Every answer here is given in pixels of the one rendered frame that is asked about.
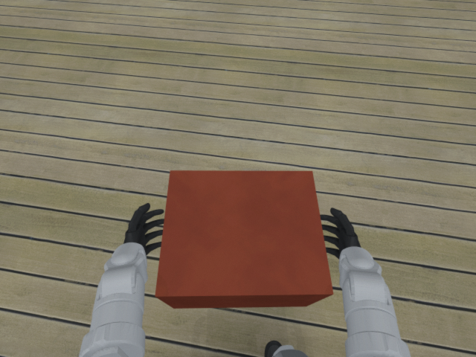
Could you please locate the robot left forearm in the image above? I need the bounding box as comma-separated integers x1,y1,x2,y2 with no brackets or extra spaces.
79,242,148,357

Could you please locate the right robot shin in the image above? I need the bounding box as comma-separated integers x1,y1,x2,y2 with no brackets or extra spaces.
273,345,294,356

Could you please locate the robot right foot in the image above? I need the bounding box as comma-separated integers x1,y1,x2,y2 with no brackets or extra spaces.
265,341,282,357

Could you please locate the robot right forearm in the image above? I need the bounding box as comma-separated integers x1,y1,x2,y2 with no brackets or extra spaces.
339,246,411,357

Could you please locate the left robot hand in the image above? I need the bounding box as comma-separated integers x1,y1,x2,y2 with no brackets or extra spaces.
123,203,164,255

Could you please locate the carton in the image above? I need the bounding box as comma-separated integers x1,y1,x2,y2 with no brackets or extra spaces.
155,170,333,309

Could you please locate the right robot hand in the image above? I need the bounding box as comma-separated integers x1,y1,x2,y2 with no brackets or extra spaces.
320,208,361,259

